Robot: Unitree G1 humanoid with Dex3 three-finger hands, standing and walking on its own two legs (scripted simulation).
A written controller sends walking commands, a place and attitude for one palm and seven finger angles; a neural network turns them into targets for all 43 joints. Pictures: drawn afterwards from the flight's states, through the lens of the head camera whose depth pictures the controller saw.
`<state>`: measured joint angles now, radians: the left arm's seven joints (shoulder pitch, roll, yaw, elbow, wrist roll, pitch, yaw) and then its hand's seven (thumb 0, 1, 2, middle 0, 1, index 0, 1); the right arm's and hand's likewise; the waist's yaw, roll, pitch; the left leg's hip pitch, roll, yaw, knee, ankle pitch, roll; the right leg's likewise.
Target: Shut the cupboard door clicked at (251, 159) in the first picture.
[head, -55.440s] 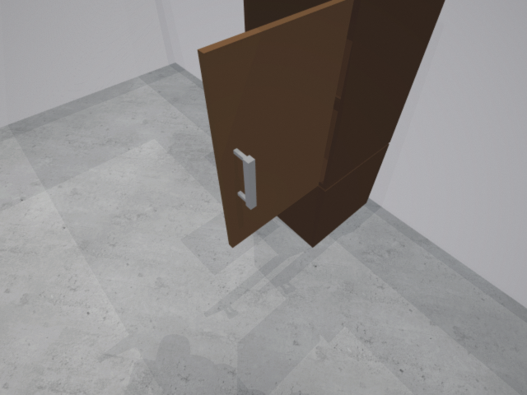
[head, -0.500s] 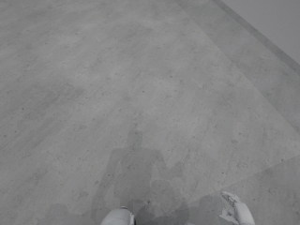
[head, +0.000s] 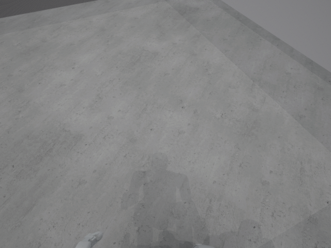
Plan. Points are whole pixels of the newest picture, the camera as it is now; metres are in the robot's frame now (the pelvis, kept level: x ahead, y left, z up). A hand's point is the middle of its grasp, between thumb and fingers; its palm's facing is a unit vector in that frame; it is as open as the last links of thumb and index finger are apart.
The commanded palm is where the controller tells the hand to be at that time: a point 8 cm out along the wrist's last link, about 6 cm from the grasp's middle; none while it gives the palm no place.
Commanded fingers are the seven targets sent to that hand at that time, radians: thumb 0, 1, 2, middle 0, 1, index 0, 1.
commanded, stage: turn to face it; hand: left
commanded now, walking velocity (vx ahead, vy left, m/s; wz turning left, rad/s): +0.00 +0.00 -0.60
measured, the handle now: out of the picture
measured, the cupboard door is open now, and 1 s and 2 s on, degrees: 26 26 26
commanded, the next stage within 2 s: none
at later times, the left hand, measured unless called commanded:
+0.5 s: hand (89, 235) +0.18 +0.23 -0.16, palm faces -0.17 -0.97 -0.18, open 7.4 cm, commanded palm none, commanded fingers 0.00 0.90 0.90 -0.20 -0.30 -0.20 -0.30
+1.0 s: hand (129, 196) +0.28 +0.13 -0.16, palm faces -0.55 -0.81 -0.22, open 7.4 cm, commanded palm none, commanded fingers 0.00 0.90 0.90 -0.20 -0.30 -0.20 -0.30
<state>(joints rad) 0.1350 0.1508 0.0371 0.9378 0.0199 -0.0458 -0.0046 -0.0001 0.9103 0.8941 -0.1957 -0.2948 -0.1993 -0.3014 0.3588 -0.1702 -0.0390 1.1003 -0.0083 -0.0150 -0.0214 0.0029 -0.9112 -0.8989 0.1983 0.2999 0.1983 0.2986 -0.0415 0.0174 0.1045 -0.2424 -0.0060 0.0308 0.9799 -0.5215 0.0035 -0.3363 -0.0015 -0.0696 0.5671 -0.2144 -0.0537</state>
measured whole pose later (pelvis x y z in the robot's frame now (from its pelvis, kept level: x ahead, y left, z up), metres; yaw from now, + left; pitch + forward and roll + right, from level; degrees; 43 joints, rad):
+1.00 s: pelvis +0.09 +0.01 +0.00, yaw -33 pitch +1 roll -1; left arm 0.17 0.23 0.06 0.87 0.03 0.06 -0.02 0.00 0.91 0.89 -0.20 -0.30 -0.20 -0.30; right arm 0.19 -0.26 -0.05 0.89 -0.01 0.05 -0.01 0.00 -0.91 -0.90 0.20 0.30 0.20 0.30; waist -0.02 -0.01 0.09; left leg -0.44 0.07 0.04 0.88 -0.42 -0.08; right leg -0.27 0.01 0.06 0.54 -0.28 0.01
